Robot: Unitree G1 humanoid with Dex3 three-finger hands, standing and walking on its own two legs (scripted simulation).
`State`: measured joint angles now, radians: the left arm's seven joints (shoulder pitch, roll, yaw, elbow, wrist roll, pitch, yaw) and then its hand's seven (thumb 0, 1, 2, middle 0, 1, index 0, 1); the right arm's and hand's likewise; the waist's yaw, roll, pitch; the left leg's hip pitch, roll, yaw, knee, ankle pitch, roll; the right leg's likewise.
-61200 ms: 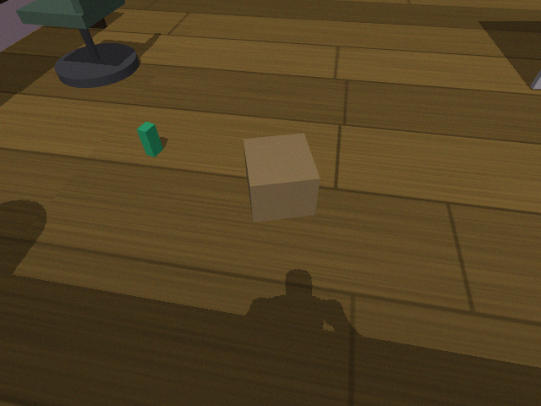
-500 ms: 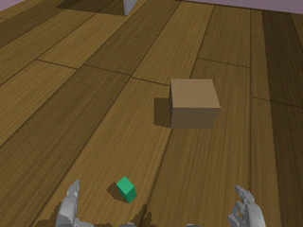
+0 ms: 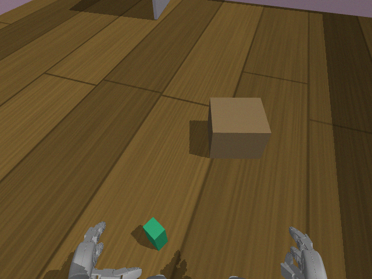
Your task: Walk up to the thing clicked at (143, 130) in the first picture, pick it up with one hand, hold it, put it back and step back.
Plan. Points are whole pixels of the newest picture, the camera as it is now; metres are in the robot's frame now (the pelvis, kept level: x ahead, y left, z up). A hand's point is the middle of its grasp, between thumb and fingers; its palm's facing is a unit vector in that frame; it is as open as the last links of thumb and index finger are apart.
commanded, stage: stand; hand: left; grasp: from the side
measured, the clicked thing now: (156, 234) +0.40 +0.18 -0.63
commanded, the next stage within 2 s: none
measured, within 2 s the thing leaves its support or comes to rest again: neither
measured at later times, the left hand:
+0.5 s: hand out of the picture +0.06 +0.25 -0.11, palm faces -0.02 -0.94 -0.33, open 7.4 cm
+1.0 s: hand out of the picture +0.04 +0.25 -0.10, palm faces -0.03 -0.94 -0.34, open 7.4 cm
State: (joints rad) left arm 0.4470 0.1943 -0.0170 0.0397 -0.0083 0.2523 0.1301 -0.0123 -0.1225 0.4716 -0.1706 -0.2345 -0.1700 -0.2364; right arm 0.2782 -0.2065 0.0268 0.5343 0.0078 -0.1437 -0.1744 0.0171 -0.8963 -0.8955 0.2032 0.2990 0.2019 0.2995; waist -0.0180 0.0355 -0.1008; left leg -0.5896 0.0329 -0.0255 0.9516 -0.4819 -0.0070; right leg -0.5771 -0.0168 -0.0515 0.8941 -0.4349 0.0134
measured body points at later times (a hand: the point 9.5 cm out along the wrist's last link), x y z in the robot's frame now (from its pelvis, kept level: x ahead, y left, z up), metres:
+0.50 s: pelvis -0.01 +0.01 +0.05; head -0.01 +0.02 +0.50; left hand +0.06 +0.30 -0.09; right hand +0.05 -0.28 -0.09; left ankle +0.00 +0.12 -0.69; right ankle +0.01 -0.13 -0.69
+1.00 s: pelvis -0.01 +0.01 +0.06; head -0.02 +0.00 +0.51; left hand +0.04 +0.30 -0.08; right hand +0.05 -0.28 -0.09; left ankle +0.00 +0.12 -0.69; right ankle +0.01 -0.13 -0.69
